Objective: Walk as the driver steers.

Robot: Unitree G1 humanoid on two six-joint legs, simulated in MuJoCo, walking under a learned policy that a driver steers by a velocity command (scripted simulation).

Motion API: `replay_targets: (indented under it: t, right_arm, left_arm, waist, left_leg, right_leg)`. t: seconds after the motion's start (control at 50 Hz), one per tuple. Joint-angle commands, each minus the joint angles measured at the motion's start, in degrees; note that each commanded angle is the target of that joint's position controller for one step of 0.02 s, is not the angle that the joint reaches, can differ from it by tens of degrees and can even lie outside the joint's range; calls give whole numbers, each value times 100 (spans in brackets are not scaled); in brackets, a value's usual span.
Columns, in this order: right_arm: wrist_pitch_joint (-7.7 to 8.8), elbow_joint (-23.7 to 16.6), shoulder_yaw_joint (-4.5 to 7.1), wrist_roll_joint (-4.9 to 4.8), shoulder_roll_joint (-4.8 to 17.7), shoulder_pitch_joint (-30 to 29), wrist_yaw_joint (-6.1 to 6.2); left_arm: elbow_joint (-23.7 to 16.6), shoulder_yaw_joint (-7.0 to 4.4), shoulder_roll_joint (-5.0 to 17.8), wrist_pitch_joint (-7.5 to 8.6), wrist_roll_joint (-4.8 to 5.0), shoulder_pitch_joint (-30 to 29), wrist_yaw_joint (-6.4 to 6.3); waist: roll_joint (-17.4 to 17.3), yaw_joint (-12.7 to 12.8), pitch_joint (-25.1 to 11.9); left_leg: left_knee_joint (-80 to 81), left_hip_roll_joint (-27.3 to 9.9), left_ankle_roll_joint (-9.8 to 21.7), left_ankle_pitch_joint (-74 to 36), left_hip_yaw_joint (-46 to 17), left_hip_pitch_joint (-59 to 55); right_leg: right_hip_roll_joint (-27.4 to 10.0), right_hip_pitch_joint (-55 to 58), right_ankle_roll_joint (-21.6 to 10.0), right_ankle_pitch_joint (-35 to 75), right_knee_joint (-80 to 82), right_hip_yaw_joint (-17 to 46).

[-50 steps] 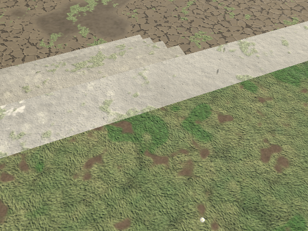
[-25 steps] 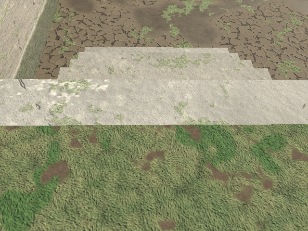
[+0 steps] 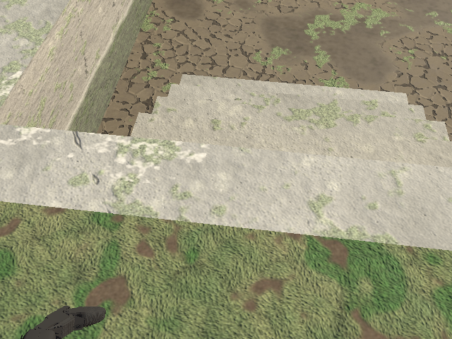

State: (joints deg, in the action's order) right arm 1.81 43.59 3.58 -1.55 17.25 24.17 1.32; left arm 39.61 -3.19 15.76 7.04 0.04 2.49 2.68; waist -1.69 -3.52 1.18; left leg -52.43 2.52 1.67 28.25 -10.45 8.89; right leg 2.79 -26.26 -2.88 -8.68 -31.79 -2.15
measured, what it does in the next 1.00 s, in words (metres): walks ahead: left foot, then right foot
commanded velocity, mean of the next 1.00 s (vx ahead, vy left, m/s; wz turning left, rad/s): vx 0.49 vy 0.00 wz -0.08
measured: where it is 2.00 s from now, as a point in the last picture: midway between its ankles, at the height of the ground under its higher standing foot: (262, 180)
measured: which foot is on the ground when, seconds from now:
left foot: up 0.00-0.40, down 0.42-1.00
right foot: down 0.00-0.44, up 0.46-0.98, down 1.00-1.00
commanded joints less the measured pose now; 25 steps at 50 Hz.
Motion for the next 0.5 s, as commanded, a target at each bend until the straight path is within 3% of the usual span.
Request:
replay_targets:
  t: [0.02,0.04,0.06,0.08,0.12,0.18,0.24,0.3,0.36,0.38,0.4,0.42,0.44,0.46,0.48,0.5]
  right_arm:
    - [243,-681,96,-117,792,-413,-50]
    - [274,-762,79,-11,703,-743,-69]
    - [269,-762,108,76,670,-817,-79]
    - [246,-723,91,67,561,-697,-105]
    - [197,-692,23,70,322,-601,-123]
    - [220,-878,-66,156,197,-1125,-123]
    - [298,-1000,-130,128,94,-1738,-190]
    - [332,-1151,-112,53,155,-2228,-270]
    - [350,-1266,-44,48,316,-2366,-340]
    - [354,-1242,-3,56,395,-2203,-347]
    - [353,-1131,77,77,519,-1746,-334]
    - [335,-895,215,95,765,-920,-290]
    - [297,-738,339,151,1216,130,-218]
    - [284,-686,378,203,1598,220,-256]
    - [290,-723,247,135,1015,206,-274]
    - [300,-734,171,123,820,-150,-266]
  left_arm:
    - [121,-248,754,-75,76,1486,-89]
    - [129,-194,654,-114,16,1219,-106]
    - [112,-144,527,-106,-40,1049,-115]
    - [116,-128,512,-98,-71,968,-126]
    - [207,-137,565,-49,0,998,-142]
    - [319,-186,794,-38,55,1092,-184]
    - [410,-196,917,-90,112,1272,-200]
    - [587,-214,1053,-160,170,1697,-194]
    - [711,-239,1147,-279,181,1841,-219]
    - [728,-250,1193,-319,174,1819,-232]
    - [726,-246,1217,-356,169,1730,-245]
    - [720,-184,1072,-377,125,1757,-259]
    - [555,-29,721,-366,-47,1793,-277]
    - [461,143,120,-246,19,2510,-244]
    - [544,18,752,-154,144,2174,-201]
    - [377,-48,974,-103,246,1637,-168]
  waist:
    - [798,858,-805]
    - [461,680,-336]
    - [473,521,-171]
    - [583,388,-130]
    - [671,282,-91]
    - [543,364,91]
    - [482,593,169]
    - [492,799,207]
    - [536,718,216]
    - [581,587,112]
    - [583,281,-161]
    - [496,-111,-706]
    - [-203,-477,-1619]
    - [-1724,-3,-2218]
    - [-1100,-250,-2050]
    - [-762,-224,-1255]
  left_leg:
    - [-2445,-366,-10,-272,98,3489]
    - [-2067,-596,5,-626,301,3367]
    - [-1712,-790,3,-883,346,3127]
    - [-1562,-868,-18,-1011,386,2880]
    - [-1184,-944,-103,-1075,530,2780]
    - [-159,-1018,-257,-1806,702,2906]
    - [1130,-842,-265,-2807,916,2521]
    - [1783,-696,-212,-3164,962,2352]
    - [2164,-592,5,-2690,956,2315]
    - [2253,-505,92,-2488,1026,2043]
    - [2425,-339,220,-2426,1189,1374]
    - [2426,-274,391,-2455,1256,168]
    - [2212,-1378,763,-2654,42,-1535]
    - [3029,-2518,1647,-1259,-2810,-2985]
    - [3415,-2418,1542,-583,-3155,-2894]
    - [3455,-2242,1341,-884,-2253,-2265]
  right_leg:
    - [-2185,3592,-1254,-1666,1609,3330]
    - [-1928,2783,-1154,-1107,1784,2775]
    - [-1720,2306,-1086,-619,1924,2402]
    - [-1601,1996,-1084,-337,2070,2176]
    - [-1546,1690,-1184,127,2292,1787]
    - [-1455,1531,-1190,694,2496,1231]
    - [-1221,1496,-964,920,2467,728]
    - [-1413,1897,-861,861,2335,762]
    - [-1685,2533,-708,1233,1985,849]
    - [-1700,2678,-639,1741,1725,820]
    - [-1566,2687,-528,2614,1120,649]
    - [-1289,2363,-370,3049,56,414]
    - [-948,1242,-135,1525,-1825,147]
    - [68,-852,185,-2242,-3644,327]
    - [-215,-1504,139,-2397,-4264,944]
    - [-486,-1832,85,-1902,-4305,807]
